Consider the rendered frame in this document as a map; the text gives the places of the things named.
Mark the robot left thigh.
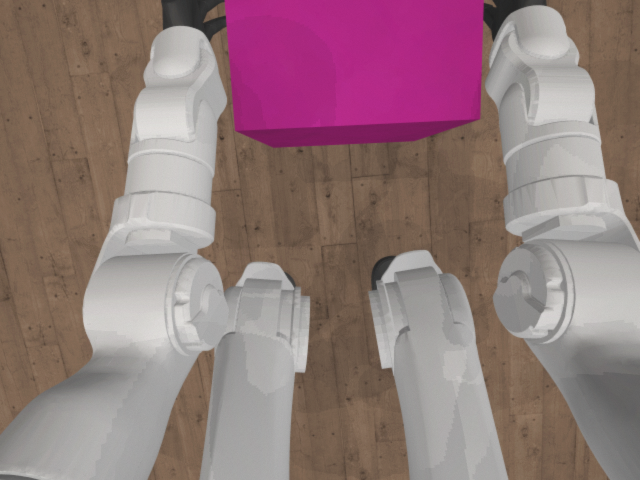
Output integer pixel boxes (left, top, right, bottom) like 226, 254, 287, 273
199, 278, 310, 480

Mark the left robot upper arm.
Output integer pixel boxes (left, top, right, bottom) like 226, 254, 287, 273
0, 252, 229, 480

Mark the right robot upper arm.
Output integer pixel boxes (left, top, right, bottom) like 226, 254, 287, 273
493, 239, 640, 480

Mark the robot right foot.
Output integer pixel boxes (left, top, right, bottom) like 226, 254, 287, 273
371, 256, 396, 291

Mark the robot left forearm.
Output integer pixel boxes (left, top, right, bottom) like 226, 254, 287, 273
83, 26, 227, 336

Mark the carton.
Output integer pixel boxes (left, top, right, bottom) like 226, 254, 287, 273
225, 0, 484, 148

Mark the robot right forearm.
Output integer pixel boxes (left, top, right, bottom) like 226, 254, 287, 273
485, 5, 640, 253

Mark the left robot hand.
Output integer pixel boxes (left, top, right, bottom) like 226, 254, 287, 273
161, 0, 227, 42

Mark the right robot hand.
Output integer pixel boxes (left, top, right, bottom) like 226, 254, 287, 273
483, 0, 547, 42

